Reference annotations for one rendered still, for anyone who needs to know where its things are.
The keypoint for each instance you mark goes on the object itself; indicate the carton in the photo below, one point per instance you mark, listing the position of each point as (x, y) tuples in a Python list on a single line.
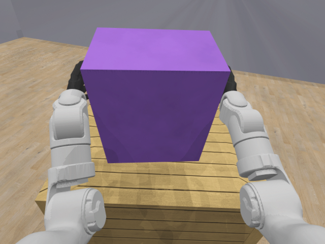
[(154, 93)]

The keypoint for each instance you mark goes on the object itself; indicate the robot left upper arm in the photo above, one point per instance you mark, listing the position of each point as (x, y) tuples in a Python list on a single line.
[(72, 217)]

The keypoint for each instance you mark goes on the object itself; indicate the right robot forearm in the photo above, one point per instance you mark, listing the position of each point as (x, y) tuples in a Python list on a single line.
[(256, 159)]

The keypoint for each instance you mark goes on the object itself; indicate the robot right upper arm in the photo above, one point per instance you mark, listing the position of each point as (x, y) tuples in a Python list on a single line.
[(274, 209)]

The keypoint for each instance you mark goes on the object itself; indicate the left robot forearm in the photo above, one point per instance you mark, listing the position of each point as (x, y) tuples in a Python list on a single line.
[(69, 143)]

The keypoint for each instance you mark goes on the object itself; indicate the robot right hand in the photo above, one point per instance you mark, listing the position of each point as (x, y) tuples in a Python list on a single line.
[(231, 84)]

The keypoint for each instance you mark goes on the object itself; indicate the pedestal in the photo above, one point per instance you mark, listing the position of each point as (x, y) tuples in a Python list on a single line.
[(192, 202)]

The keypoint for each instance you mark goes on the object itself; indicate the robot left hand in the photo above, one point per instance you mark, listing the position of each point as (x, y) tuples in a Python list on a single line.
[(76, 80)]

